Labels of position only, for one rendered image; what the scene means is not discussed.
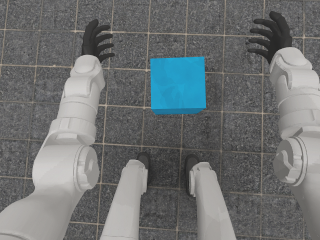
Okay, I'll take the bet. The right robot forearm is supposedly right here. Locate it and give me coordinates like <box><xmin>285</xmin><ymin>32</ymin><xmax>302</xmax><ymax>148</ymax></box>
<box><xmin>269</xmin><ymin>47</ymin><xmax>320</xmax><ymax>140</ymax></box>

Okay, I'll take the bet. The right robot hand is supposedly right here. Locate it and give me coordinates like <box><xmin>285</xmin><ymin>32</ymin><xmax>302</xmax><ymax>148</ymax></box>
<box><xmin>247</xmin><ymin>11</ymin><xmax>293</xmax><ymax>65</ymax></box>

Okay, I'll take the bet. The robot left foot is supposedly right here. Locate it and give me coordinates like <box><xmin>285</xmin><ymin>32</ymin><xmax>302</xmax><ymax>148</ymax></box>
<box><xmin>136</xmin><ymin>152</ymin><xmax>151</xmax><ymax>194</ymax></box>

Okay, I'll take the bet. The left robot hand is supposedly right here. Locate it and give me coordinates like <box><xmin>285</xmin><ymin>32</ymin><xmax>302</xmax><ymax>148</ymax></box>
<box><xmin>81</xmin><ymin>19</ymin><xmax>115</xmax><ymax>63</ymax></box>

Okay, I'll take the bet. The right robot upper arm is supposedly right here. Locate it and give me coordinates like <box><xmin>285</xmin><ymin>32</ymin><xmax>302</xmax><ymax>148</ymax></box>
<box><xmin>273</xmin><ymin>136</ymin><xmax>320</xmax><ymax>240</ymax></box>

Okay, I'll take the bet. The left robot upper arm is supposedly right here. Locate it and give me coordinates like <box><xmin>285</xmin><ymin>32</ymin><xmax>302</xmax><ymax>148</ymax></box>
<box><xmin>0</xmin><ymin>144</ymin><xmax>100</xmax><ymax>240</ymax></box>

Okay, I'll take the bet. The carton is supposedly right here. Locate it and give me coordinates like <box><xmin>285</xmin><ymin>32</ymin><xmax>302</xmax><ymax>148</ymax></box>
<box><xmin>150</xmin><ymin>56</ymin><xmax>206</xmax><ymax>115</ymax></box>

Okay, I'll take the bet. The left robot forearm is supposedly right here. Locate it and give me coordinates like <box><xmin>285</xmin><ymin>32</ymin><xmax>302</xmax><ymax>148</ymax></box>
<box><xmin>32</xmin><ymin>55</ymin><xmax>106</xmax><ymax>185</ymax></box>

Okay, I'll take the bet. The robot right shin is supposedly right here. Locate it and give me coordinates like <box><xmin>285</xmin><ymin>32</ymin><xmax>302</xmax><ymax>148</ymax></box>
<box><xmin>190</xmin><ymin>162</ymin><xmax>217</xmax><ymax>178</ymax></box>

